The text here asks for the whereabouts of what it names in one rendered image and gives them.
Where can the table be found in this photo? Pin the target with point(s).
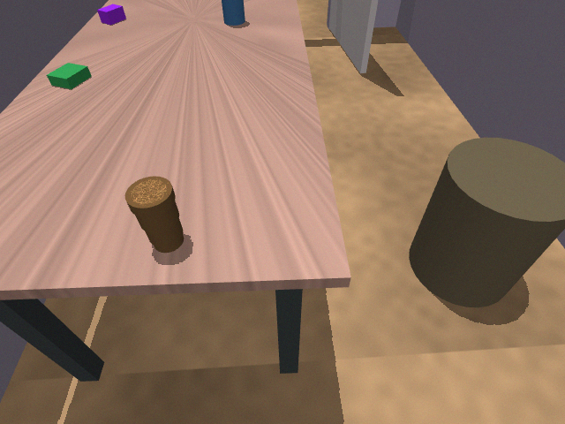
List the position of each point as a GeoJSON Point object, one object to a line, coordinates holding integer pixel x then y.
{"type": "Point", "coordinates": [227, 114]}

